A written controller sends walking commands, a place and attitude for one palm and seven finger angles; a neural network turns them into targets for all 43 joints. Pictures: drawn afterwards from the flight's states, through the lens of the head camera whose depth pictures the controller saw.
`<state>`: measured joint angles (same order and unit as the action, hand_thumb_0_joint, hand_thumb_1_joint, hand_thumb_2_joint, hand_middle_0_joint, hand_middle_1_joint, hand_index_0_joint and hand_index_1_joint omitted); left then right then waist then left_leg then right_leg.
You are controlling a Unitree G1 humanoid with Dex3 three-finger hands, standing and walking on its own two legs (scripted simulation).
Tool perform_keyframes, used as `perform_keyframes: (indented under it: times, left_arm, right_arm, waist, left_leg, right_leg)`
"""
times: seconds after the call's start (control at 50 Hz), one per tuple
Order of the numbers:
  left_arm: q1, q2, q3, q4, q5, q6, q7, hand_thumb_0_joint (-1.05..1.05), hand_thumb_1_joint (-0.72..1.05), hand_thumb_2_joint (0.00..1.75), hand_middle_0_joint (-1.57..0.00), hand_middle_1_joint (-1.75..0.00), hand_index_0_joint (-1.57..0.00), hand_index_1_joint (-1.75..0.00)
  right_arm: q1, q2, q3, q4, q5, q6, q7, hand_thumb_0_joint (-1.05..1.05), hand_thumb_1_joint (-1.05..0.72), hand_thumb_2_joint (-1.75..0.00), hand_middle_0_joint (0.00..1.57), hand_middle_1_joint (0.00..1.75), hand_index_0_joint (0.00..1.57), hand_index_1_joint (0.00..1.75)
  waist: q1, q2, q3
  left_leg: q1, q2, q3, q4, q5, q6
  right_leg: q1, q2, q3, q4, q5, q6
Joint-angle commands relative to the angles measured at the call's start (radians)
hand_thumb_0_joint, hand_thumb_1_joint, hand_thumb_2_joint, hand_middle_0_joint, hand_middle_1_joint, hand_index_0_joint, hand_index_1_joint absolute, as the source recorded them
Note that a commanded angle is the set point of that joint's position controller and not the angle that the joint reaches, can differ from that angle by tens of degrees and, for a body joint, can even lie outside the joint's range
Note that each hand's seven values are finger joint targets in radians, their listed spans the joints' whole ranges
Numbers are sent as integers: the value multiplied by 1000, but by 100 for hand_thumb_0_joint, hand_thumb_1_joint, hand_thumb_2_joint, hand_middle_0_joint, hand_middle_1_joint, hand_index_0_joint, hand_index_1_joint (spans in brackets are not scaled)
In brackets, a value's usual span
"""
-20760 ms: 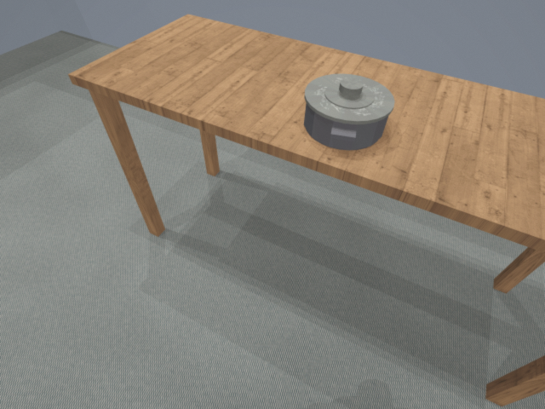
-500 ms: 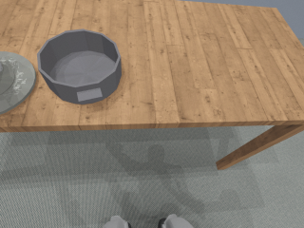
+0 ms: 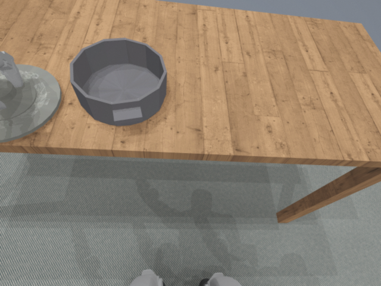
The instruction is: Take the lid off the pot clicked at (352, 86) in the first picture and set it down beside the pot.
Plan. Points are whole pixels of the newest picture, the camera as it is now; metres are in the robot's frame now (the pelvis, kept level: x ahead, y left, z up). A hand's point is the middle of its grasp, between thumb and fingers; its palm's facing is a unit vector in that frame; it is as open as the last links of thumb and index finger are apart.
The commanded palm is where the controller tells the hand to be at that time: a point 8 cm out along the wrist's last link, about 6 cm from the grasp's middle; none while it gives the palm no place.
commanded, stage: open the fingers wide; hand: left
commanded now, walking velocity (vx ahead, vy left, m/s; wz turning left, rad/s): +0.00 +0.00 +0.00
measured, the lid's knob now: out of the picture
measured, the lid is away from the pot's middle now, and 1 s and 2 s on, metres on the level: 0.23 0.23 0.23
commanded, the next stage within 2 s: raise the empty hand in 0.56 s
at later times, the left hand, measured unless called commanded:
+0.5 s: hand out of the picture +0.47 +0.35 +0.10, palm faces -0.44 -0.11 -0.89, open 10.8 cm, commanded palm +0.51 +0.34 +0.16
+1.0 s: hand out of the picture +0.48 +0.35 +0.13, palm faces -0.41 -0.13 -0.90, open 11.0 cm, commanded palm +0.51 +0.34 +0.20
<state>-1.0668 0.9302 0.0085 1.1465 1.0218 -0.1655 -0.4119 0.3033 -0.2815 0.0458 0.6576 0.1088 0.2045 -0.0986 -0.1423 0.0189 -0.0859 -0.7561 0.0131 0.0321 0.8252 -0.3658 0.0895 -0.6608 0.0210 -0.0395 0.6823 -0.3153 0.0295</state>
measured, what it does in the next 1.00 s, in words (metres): stands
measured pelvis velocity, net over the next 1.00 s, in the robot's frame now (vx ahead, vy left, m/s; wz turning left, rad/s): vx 0.01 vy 0.00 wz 0.00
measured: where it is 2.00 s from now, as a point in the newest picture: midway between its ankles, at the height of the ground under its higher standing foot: outside the picture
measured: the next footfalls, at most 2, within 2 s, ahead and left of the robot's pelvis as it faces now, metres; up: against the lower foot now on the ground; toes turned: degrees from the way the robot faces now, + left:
none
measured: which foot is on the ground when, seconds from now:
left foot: down 0.00-1.00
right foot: down 0.00-1.00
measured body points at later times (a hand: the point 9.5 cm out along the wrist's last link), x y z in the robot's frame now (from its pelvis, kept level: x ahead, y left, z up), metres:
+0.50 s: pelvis +0.00 +0.00 +0.00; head +0.11 +0.03 +0.44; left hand +0.49 +0.35 +0.15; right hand -0.01 -0.28 -0.11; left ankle +0.01 +0.06 -0.70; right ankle +0.00 -0.15 -0.70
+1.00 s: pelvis +0.01 +0.00 +0.00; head +0.10 +0.04 +0.44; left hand +0.50 +0.36 +0.18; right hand +0.02 -0.27 -0.11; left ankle +0.01 +0.06 -0.70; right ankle +0.00 -0.15 -0.70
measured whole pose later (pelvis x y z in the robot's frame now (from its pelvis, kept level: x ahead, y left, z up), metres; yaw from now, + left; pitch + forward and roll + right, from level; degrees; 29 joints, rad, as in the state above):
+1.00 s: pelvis +0.01 +0.00 +0.00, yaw +0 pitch +17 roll -5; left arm -1.12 0.93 -0.02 1.14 1.02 -0.14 -0.44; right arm 0.33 -0.28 0.04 0.68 0.11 0.21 -0.10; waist -0.15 0.03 -0.09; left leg -0.73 0.01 0.04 0.79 -0.36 0.09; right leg -0.63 0.02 -0.03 0.65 -0.31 0.03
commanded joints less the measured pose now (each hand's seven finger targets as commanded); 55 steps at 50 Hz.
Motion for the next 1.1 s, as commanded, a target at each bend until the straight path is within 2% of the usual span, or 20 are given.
perform_keyframes:
  times: [0.0,0.02,0.04,0.1,0.18,0.24,0.28,0.34,0.42,0.5,0.56,0.62,0.68,0.74,0.8,0.84,0.9,0.92,0.96,1.08]
  left_arm:
    - [-435,297,49,-179,-15,3,32,0,20,71,-48,-94,-47,-94]
    - [-449,254,24,-235,-29,-6,27,0,18,71,-47,-94,-46,-93]
    - [-466,302,60,-254,-18,-6,32,0,16,70,-46,-93,-45,-93]
    - [-426,294,56,-180,-20,-2,29,0,11,69,-42,-91,-42,-91]
    - [-448,265,29,-192,-22,-4,31,0,4,66,-38,-88,-38,-88]
    - [-469,293,55,-231,-16,-15,37,0,-1,64,-35,-86,-35,-86]
    - [-436,291,51,-168,-18,-11,34,0,-1,65,-35,-86,-35,-86]
    - [-467,314,64,-214,-8,-16,40,0,-1,65,-35,-86,-35,-86]
    - [-447,269,40,-212,-17,-20,34,0,-2,66,-35,-85,-35,-85]
    - [-439,316,55,-133,-1,-8,36,0,-2,67,-36,-84,-36,-84]
    - [-457,369,101,-205,9,-18,44,0,-2,67,-36,-84,-36,-84]
    - [-423,275,44,-177,-13,-20,29,0,-3,68,-36,-84,-36,-84]
    - [-499,309,52,-225,-9,-6,30,0,-3,68,-36,-84,-36,-84]
    - [-514,345,83,-257,-8,-10,31,0,-3,68,-36,-84,-36,-84]
    - [-479,307,54,-179,-14,7,20,0,-3,68,-36,-84,-36,-84]
    - [-525,303,46,-259,-15,8,20,0,-3,68,-36,-84,-36,-84]
    - [-475,270,23,-149,-15,29,9,0,-3,68,-36,-84,-36,-84]
    - [-485,251,8,-186,-32,24,3,0,-3,68,-36,-84,-36,-84]
    - [-526,321,55,-228,-14,31,9,0,-3,68,-36,-84,-36,-84]
    - [-501,290,24,-169,-23,55,-6,0,-3,68,-36,-84,-36,-84]
  right_arm:
    - [148,-204,-73,-33,-10,-2,-19,0,-90,-90,20,30,20,30]
    - [142,-201,-73,-34,-9,-5,-20,0,-90,-90,20,30,20,30]
    - [152,-204,-80,-27,-17,-1,-16,0,-90,-90,20,30,20,30]
    - [154,-204,-76,-28,-13,0,-18,0,-90,-90,20,30,20,30]
    - [159,-205,-77,-20,-12,-2,-18,0,-90,-90,20,30,20,30]
    - [169,-203,-81,-17,-17,-2,-18,0,-90,-90,20,30,20,30]
    - [169,-206,-76,-15,-13,-2,-20,0,-90,-90,20,30,20,30]
    - [169,-205,-77,-15,-15,-1,-19,0,-90,-90,20,30,20,30]
    - [170,-201,-76,-22,-11,-4,-18,0,-90,-90,20,30,20,30]
    - [176,-205,-72,-23,-9,1,-21,0,-90,-90,20,30,20,30]
    - [180,-201,-75,-26,-13,2,-22,0,-90,-90,20,30,20,30]
    - [174,-197,-74,-28,-8,-1,-19,0,-90,-90,20,30,20,30]
    - [178,-207,-80,-23,-14,6,-16,0,-90,-90,20,30,20,30]
    - [181,-202,-82,-23,-18,5,-19,0,-90,-90,20,30,20,30]
    - [175,-203,-78,-21,-9,4,-19,0,-90,-90,20,30,20,30]
    - [169,-200,-79,-25,-14,5,-17,0,-90,-90,20,30,20,30]
    - [166,-201,-75,-27,-8,5,-13,0,-90,-90,20,30,20,30]
    - [156,-199,-68,-28,-2,0,-17,0,-90,-90,20,30,20,30]
    - [164,-198,-75,-32,-9,4,-15,0,-90,-90,20,30,20,30]
    - [148,-199,-70,-39,-3,3,-13,0,-90,-90,20,30,20,30]
  waist:
    - [-5,182,-398]
    - [4,219,-425]
    - [9,261,-460]
    - [-6,163,-407]
    - [-9,194,-386]
    - [1,239,-453]
    - [-10,158,-394]
    - [4,225,-440]
    - [2,199,-421]
    - [-11,131,-383]
    - [11,236,-472]
    - [-1,197,-422]
    - [-9,221,-443]
    - [1,267,-505]
    - [-11,173,-423]
    - [6,274,-482]
    - [-9,166,-387]
    - [-1,160,-400]
    - [10,225,-461]
    - [1,150,-378]
  left_leg:
    - [519,-6,-93,-79,463,-41]
    - [573,0,-97,-79,546,-50]
    - [615,8,-110,-74,569,-63]
    - [523,-8,-91,-76,467,-39]
    - [544,0,-104,-87,461,-46]
    - [611,6,-117,-80,540,-60]
    - [527,-4,-102,-83,448,-42]
    - [563,0,-102,-83,493,-53]
    - [573,1,-104,-83,534,-53]
    - [464,-14,-82,-82,413,-34]
    - [560,-6,-96,-69,550,-54]
    - [567,2,-96,-68,597,-58]
    - [570,3,-102,-79,532,-50]
    - [644,8,-112,-71,613,-67]
    - [560,-1,-97,-81,523,-44]
    - [638,7,-110,-85,625,-70]
    - [556,-2,-98,-94,506,-47]
    - [557,-2,-91,-103,537,-46]
    - [605,-2,-102,-99,580,-55]
    - [544,-7,-87,-123,500,-40]
  right_leg:
    - [-60,71,-33,-64,135,-53]
    - [-74,71,-41,-59,144,-56]
    - [-92,74,-37,-59,128,-56]
    - [-56,73,-31,-68,137,-52]
    - [-93,73,-37,-69,110,-57]
    - [-102,76,-34,-64,114,-58]
    - [-78,74,-33,-69,114,-55]
    - [-76,75,-30,-60,121,-59]
    - [-88,78,-39,-61,131,-59]
    - [-44,75,-25,-63,137,-54]
    - [-53,77,-25,-50,163,-59]
    - [-84,80,-40,-52,159,-56]
    - [-79,77,-29,-65,147,-56]
    - [-84,80,-29,-65,147,-54]
    - [-59,77,-28,-79,154,-52]
    - [-70,79,-32,-72,159,-59]
    - [-61,78,-31,-91,137,-54]
    - [-30,77,-37,-87,161,-55]
    - [-20,76,-30,-88,174,-58]
    - [7,73,-33,-109,165,-54]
